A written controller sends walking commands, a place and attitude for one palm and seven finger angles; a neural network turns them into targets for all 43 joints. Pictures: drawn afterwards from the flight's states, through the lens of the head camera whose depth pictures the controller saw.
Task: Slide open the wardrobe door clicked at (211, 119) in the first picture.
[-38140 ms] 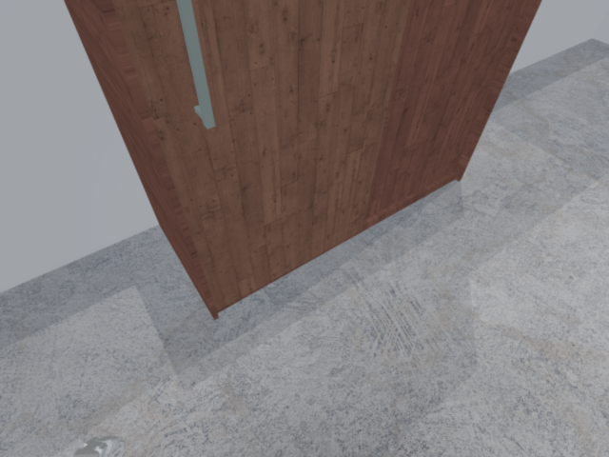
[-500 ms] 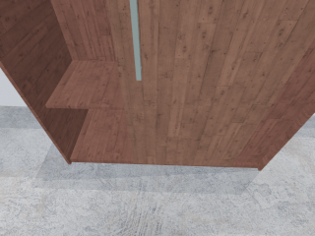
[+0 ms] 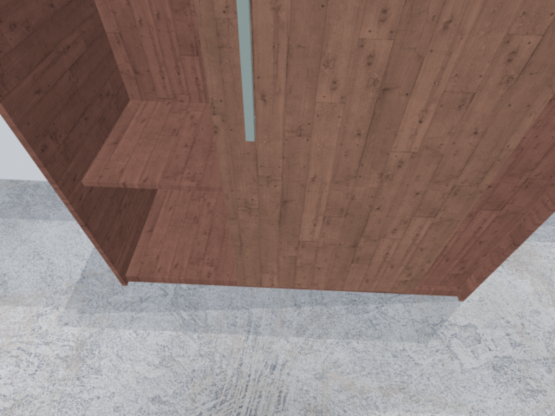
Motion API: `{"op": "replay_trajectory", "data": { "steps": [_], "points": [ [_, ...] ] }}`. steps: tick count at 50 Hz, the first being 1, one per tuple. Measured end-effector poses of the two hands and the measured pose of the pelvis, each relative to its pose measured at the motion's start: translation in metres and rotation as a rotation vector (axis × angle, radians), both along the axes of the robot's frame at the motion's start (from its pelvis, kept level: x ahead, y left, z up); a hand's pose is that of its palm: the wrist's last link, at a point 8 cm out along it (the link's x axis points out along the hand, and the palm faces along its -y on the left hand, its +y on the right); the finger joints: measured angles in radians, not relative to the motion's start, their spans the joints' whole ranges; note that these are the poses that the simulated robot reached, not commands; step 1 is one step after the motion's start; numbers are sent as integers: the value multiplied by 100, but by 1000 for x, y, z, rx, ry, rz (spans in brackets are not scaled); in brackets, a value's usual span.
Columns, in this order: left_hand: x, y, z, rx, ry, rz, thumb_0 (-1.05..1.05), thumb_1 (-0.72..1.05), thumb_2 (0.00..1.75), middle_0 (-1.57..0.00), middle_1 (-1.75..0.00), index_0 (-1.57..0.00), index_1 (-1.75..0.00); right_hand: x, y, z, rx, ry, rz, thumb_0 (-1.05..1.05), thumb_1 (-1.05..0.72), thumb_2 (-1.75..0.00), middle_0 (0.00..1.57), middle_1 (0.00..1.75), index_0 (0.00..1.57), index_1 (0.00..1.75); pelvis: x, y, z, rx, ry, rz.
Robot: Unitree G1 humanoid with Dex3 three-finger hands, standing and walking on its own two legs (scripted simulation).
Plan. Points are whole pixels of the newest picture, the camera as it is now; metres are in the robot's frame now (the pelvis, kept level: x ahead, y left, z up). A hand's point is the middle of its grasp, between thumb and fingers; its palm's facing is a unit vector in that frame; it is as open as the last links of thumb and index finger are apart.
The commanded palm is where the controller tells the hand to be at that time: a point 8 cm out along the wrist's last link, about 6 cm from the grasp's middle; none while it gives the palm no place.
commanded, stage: look to check the result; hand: left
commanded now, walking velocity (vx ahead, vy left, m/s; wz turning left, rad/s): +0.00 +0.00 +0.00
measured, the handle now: (247, 58) +0.64 +0.09 +0.20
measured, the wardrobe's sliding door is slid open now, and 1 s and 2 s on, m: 0.45 0.45 0.45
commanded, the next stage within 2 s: stand and wait in 0.28 s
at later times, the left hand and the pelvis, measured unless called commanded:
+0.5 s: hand out of the picture +0.03 +0.19 -0.17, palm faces +0.00 -0.98 -0.22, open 7.4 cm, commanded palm none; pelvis +0.01 +0.00 +0.00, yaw +0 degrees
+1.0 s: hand out of the picture +0.03 +0.19 -0.17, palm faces -0.01 -0.97 -0.23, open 7.4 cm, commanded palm none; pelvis +0.01 -0.01 +0.00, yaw +0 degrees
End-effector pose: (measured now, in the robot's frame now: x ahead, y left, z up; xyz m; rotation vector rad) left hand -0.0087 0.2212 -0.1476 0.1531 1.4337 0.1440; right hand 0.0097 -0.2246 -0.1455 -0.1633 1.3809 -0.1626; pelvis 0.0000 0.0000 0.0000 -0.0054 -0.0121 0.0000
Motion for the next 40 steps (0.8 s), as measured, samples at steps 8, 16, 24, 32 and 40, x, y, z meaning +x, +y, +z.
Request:
{"op": "replay_trajectory", "data": {
  "steps": [8, 16, 24, 32, 40],
  "points": [
    [7, 3, 1, 5, -6, -5, 1, 90, 90, -20, -30, -20, -30, 8, -2, 1, -6, -7, 5, 1, -91, -90, 20, 30, 20, 30, 4, 1, 0, 1, 0, -1],
    [21, 8, 2, 15, -32, -13, 1, 90, 90, -20, -30, -20, -30, 11, -5, 2, -13, -8, 4, 1, -91, -90, 20, 30, 20, 30, 8, 1, 1, 3, -2, -2],
    [33, 14, 4, 28, -55, -22, 1, 90, 90, -20, -30, -20, -30, 12, -10, 3, -21, -11, 5, 1, -91, -90, 20, 30, 20, 30, 10, 1, 1, 5, -4, -3],
    [39, 17, 6, 38, -66, -28, 1, 90, 90, -20, -30, -20, -30, 14, -15, 4, -29, -11, 8, 1, -91, -90, 20, 30, 20, 30, 11, -1, 2, 5, -6, -3],
    [39, 17, 7, 42, -64, -30, 1, 90, 90, -20, -30, -20, -30, 18, -20, 5, -36, -16, 11, 1, -91, -90, 20, 30, 20, 30, 11, -3, 2, 6, -7, -4]
  ]
}}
